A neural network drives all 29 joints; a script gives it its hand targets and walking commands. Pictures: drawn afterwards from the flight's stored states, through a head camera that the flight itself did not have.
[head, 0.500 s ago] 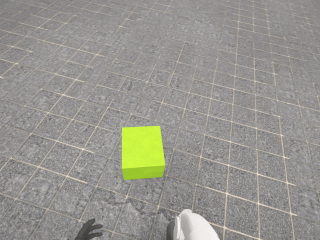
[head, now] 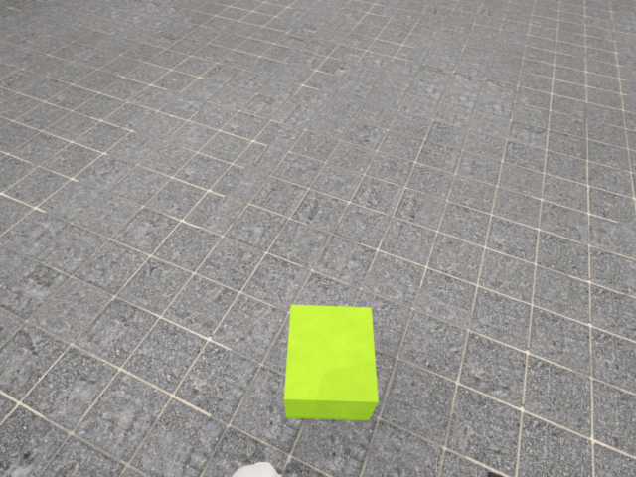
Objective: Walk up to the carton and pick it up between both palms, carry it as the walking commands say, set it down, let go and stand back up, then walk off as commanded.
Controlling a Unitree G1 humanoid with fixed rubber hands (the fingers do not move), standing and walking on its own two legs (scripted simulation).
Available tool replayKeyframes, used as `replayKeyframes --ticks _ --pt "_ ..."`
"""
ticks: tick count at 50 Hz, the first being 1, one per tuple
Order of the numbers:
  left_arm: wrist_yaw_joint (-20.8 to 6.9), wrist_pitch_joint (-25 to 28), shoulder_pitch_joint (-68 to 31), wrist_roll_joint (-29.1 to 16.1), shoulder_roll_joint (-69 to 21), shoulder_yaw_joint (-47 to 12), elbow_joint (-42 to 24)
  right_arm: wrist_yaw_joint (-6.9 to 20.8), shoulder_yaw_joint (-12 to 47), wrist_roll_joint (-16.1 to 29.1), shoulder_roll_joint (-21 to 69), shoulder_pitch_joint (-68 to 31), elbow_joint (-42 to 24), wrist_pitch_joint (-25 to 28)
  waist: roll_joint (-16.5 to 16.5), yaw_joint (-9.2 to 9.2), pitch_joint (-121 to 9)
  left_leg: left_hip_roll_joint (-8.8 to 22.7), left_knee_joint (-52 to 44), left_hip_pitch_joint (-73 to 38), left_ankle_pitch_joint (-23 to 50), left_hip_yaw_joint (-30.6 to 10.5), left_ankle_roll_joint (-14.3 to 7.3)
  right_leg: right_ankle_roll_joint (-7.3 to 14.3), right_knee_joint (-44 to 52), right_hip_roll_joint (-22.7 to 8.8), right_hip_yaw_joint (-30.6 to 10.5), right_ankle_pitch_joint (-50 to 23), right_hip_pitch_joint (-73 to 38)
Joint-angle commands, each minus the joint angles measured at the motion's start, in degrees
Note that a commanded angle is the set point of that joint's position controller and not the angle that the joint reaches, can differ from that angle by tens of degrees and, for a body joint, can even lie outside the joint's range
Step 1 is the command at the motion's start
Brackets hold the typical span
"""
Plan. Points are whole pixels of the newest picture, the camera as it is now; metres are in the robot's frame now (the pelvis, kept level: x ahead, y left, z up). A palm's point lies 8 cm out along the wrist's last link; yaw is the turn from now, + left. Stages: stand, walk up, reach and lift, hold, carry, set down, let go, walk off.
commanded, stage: walk up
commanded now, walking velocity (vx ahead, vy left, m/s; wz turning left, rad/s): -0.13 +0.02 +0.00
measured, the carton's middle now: (329, 362) +0.51 -0.02 -0.68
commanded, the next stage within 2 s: none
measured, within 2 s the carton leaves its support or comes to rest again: neither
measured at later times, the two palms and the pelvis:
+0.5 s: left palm out of the picture -0.12 +0.25 -0.13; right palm out of the picture -0.07 -0.22 -0.14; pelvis -0.06 +0.02 +0.01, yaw -2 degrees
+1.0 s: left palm out of the picture +0.01 +0.20 -0.14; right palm out of the picture -0.13 -0.25 -0.14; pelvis -0.04 -0.03 +0.00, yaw -1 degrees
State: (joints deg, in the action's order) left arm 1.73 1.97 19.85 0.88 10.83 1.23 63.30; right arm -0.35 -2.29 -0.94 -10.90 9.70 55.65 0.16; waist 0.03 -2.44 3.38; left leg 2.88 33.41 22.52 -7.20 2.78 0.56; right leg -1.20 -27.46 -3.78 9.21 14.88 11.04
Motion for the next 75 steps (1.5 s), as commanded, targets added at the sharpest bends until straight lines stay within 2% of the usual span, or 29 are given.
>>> replayKeyframes --ticks 1,2,3,4,9,13,18,20,21,25,30,31,32,33,34,35,38,41,44,46,48,50,63,64,66,68,73,74,75 --pt "0.5 -1.7 1.1 -0.4 6.3 1.3 -2.9 -0.9 -2.1 -0.8 -9.4 12.7 1.0 1.7 -5.5 3.74 -1.7 12.0 -10.5 -16.8 36.6 -8.6 -1.0 0.7 -10.2 -3.4 -1.5 -1.0 12.6" --pt "1.1 -2.9 3.0 -1.3 0.4 0.4 -3.8 -1.3 -2.0 -0.1 -11.8 13.2 0.7 1.6 -16.5 3.48 -4.9 21.7 -11.5 -15.3 62.0 -16.7 -8.7 -0.7 -26.1 5.0 -2.4 23.6 13.5" --pt "1.3 -4.2 3.0 -0.9 -0.3 0.6 -2.7 -1.8 -1.5 0.0 -10.6 12.4 0.8 1.3 -9.3 2.39 -6.3 20.8 -8.8 -13.7 66.0 -11.7 -11.4 -0.5 -34.4 4.1 -10.3 23.4 11.9" --pt "1.4 -5.2 2.1 -1.3 1.3 0.9 -4.4 -2.3 -2.0 0.5 -11.6 8.9 0.2 0.5 -14.4 2.6 -9.3 20.8 -12.0 -9.7 45.7 -13.3 -13.9 -0.6 -37.9 3.7 -9.9 23.1 12.4" --pt "0.2 -6.6 0.5 0.9 3.7 1.9 -3.5 -2.1 -0.9 0.3 -7.5 -0.4 -2.5 -1.7 -7.0 0.28 -6.3 10.4 -20.3 -1.2 -7.1 -9.1 -9.4 -0.7 -39.9 3.4 -8.1 10.7 12.0" --pt "0.5 -7.1 2.3 -0.2 3.1 1.1 -3.2 -1.7 -0.9 0.4 -8.2 3.4 0.8 -1.1 -9.9 0.84 -6.8 11.6 -26.6 -3.7 -23.4 -13.7 -8.0 2.6 -19.7 6.6 -5.4 16.2 4.5" --pt "0.6 -4.6 11.9 -1.3 2.4 0.4 1.2 -1.3 -2.3 1.6 -9.1 5.6 3.5 -3.1 -7.5 -0.47 0.1 6.8 -27.1 0.6 -20.9 -9.1 -2.3 7.4 11.0 6.9 -2.5 5.8 -8.8" --pt "1.0 -3.1 10.0 -0.3 5.5 0.7 -0.5 -0.8 -1.3 2.5 -1.6 8.6 3.9 -2.7 11.6 2.66 -1.1 -1.5 -5.4 5.4 -19.1 -0.4 1.4 10.6 21.6 -12.9 -27.1 21.4 -6.9" --pt "1.0 -2.7 1.3 0.2 7.7 0.9 -3.5 -0.8 -1.4 2.1 -3.5 3.7 3.0 -2.7 11.3 2.9 6.9 -1.4 0.9 3.4 -14.5 -2.4 0.6 11.2 25.2 -17.3 -27.2 23.8 10.9" --pt "1.3 -0.4 -4.0 0.6 4.1 -0.6 -3.6 0.2 -1.2 -1.0 -1.9 10.2 7.5 -2.9 6.1 5.81 5.2 -2.4 14.7 -2.1 -9.6 -3.0 0.0 9.0 19.0 -8.0 -12.9 3.4 9.0" --pt "1.4 -0.1 4.4 1.1 4.1 -0.6 0.6 -1.2 1.1 0.1 -0.8 5.4 5.8 -0.6 8.5 2.4 -0.1 -0.4 -8.9 -7.8 -8.0 -0.9 0.7 7.5 7.9 -7.1 -11.9 -18.9 -5.2" --pt "1.3 -0.5 9.5 -0.2 6.3 0.9 3.3 -0.9 0.7 -0.3 -2.0 8.8 6.2 0.2 10.3 2.87 -3.7 -1.3 -6.6 -12.4 -12.8 2.9 0.6 7.4 7.1 -5.9 -12.0 5.1 -4.0" --pt "1.0 -1.2 8.9 -0.3 6.7 1.6 2.6 -0.9 0.4 -0.7 -4.6 10.8 6.5 0.6 7.7 3.67 -1.1 1.3 -6.2 -18.3 -19.6 -0.1 -0.4 7.6 3.6 -3.5 -12.1 24.8 6.9" --pt "0.7 -1.7 5.1 -0.9 4.8 1.6 0.5 -1.0 -0.8 -1.1 -7.4 16.1 8.0 0.6 -3.3 6.55 2.8 10.2 -12.6 -22.0 -32.4 -14.6 -3.7 5.1 -4.9 1.1 -7.9 27.1 20.2" --pt "0.3 -1.9 -2.1 0.6 3.3 1.7 -2.5 -1.0 -1.7 -0.9 -10.1 26.0 11.6 0.2 -14.4 11.44 7.2 20.8 -24.6 -20.0 -39.1 -32.3 -8.0 3.2 -19.2 3.1 -4.2 19.8 28.4" --pt "-0.4 -1.6 -4.5 2.3 3.6 2.3 -3.5 -1.7 -0.9 -1.4 -8.2 26.9 12.6 0.4 -11.9 9.7 9.4 23.1 -26.9 -16.8 -30.1 -36.3 -8.7 2.6 -26.5 0.9 -8.5 12.8 29.1" --pt "-2.5 -0.7 -0.2 1.5 2.5 2.0 -2.0 -1.4 0.3 -0.9 -5.3 15.5 8.7 2.1 -9.6 2.52 6.3 18.1 -27.6 -8.0 -26.5 -25.1 -5.8 0.8 -28.3 -2.1 -10.1 3.8 22.2" --pt "-2.7 -0.9 0.4 0.4 0.6 1.2 -1.8 -1.1 0.5 -0.5 -4.9 14.0 7.9 3.2 -11.0 2.07 3.4 11.8 -26.1 -4.9 -11.7 -10.8 -4.5 -0.7 -20.8 0.0 -5.3 0.8 13.7" --pt "-1.1 -1.2 -2.5 -1.5 -0.4 0.2 -3.5 -1.9 0.6 0.1 -4.7 16.2 10.2 2.8 -12.2 1.85 -0.6 5.2 -12.4 -10.8 27.8 -0.2 -4.9 -0.9 -5.2 3.9 -1.7 -4.0 3.4" --pt "-0.6 -1.0 1.2 -1.2 1.2 0.4 -1.8 -1.6 0.3 0.9 -4.9 17.0 10.6 2.1 -8.5 1.39 -2.8 4.8 -10.9 -7.7 14.7 -0.5 -2.6 -0.9 2.3 4.1 -0.5 -13.9 -6.0" --pt "-0.5 -0.3 3.0 0.4 5.5 0.8 -2.3 -1.4 1.1 0.4 -1.2 18.0 9.6 1.3 -0.6 1.14 -2.6 2.2 -7.4 0.0 -7.3 -1.2 1.3 -1.0 4.2 -6.7 -9.8 -24.0 -11.8" --pt "-0.3 -1.3 -2.1 0.0 5.8 0.7 -3.6 -2.0 2.2 1.3 1.4 20.2 9.3 -0.3 11.4 3.45 -1.2 1.8 -8.5 -7.7 -12.8 0.0 2.0 3.4 9.2 -11.0 -15.3 -8.5 1.1" --pt "-0.5 -0.6 -0.9 -1.0 4.6 1.2 -1.7 -1.7 1.9 0.0 -1.9 16.0 11.2 0.1 2.7 2.72 -2.2 4.3 -12.9 -11.1 -4.5 0.0 3.2 1.4 8.8 -5.1 -10.4 -9.1 -1.6" --pt "-1.3 -1.0 0.9 -0.9 8.1 2.9 -2.0 -1.3 0.6 0.0 -3.3 18.3 11.4 -0.1 4.8 2.11 -6.8 0.6 -5.5 -9.0 -26.7 5.0 2.1 3.4 10.6 -5.5 -13.1 26.5 -3.3" --pt "-1.0 -2.0 6.6 0.1 10.4 4.3 -0.9 -0.8 0.8 -2.0 -0.7 9.6 8.1 -0.7 11.7 -3.08 3.1 0.1 9.8 5.4 -25.5 5.3 2.0 7.2 19.6 -15.8 -26.8 38.4 -1.9" --pt "-0.4 -1.4 4.9 1.2 8.6 3.5 0.1 0.1 0.3 -1.6 -0.3 6.1 5.7 0.3 10.0 -0.67 4.4 3.7 17.4 6.6 -22.9 -0.2 0.9 9.0 22.0 -17.8 -27.2 26.4 2.3" --pt "0.1 -2.2 -6.5 0.1 7.4 3.4 -0.9 0.0 0.3 -0.7 2.4 25.0 11.4 1.5 3.5 10.17 0.2 -2.8 -8.7 -23.3 -11.2 7.2 0.0 4.4 4.1 -5.7 -7.1 21.0 18.0" --pt "-0.2 -2.3 -7.1 0.4 3.0 2.5 -2.6 -0.5 0.1 -1.8 -1.1 29.2 12.0 1.9 -11.1 11.03 1.3 7.6 -18.4 -26.8 -22.5 -7.2 -1.4 1.9 -12.8 -0.9 -1.8 22.4 26.2" --pt "-0.5 -2.6 -10.3 1.9 -0.6 1.4 -4.8 -1.1 -0.4 -1.2 -7.3 28.1 10.5 2.1 -16.9 10.35 4.7 21.4 -31.6 -21.7 -38.8 -25.3 -2.7 0.4 -23.7 0.4 -4.1 18.1 33.8"
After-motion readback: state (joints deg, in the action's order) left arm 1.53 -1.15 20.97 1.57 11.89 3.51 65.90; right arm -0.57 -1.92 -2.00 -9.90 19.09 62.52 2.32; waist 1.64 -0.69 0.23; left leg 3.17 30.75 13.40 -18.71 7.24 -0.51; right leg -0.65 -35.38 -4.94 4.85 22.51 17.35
